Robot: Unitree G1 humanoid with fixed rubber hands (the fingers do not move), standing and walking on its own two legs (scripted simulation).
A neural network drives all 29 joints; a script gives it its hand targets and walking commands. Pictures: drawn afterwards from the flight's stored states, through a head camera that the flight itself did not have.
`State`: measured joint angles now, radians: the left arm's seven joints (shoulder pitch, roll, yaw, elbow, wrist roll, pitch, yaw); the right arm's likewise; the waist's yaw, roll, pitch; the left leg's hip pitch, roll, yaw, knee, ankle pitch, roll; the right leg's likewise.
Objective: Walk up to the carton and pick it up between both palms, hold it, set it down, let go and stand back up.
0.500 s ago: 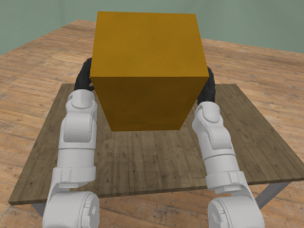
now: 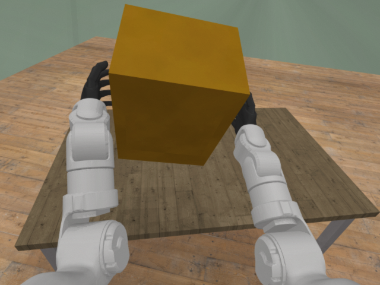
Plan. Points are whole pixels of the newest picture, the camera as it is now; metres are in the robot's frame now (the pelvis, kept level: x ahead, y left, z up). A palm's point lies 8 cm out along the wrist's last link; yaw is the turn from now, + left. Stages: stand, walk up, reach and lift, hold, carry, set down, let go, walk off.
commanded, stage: hold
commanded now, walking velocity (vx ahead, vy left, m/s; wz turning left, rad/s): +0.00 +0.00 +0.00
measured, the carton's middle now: (171, 100) +0.41 +0.01 +0.24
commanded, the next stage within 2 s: none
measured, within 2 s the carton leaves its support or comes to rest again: neither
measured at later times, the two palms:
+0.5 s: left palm (95, 110) +0.39 +0.16 +0.23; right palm (237, 117) +0.38 -0.14 +0.21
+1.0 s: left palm (96, 112) +0.38 +0.16 +0.23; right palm (237, 126) +0.37 -0.14 +0.19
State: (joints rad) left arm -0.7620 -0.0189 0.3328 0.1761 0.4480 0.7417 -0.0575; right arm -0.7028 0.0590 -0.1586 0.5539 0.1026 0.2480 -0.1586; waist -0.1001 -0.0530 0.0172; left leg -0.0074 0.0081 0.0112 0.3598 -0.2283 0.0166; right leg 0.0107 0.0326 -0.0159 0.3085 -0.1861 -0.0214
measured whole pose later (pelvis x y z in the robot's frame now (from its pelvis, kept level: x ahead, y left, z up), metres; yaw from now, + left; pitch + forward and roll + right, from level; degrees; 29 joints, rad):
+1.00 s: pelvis +0.04 +0.00 +0.00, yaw +0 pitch -8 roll +0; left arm -0.56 -0.02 0.24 -0.09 0.40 0.78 -0.05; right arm -0.55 0.05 -0.03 0.35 0.15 0.27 -0.23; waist -0.11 -0.07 0.01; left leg 0.00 0.01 0.01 0.34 -0.19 0.00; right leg 0.01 0.03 -0.02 0.30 -0.17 -0.03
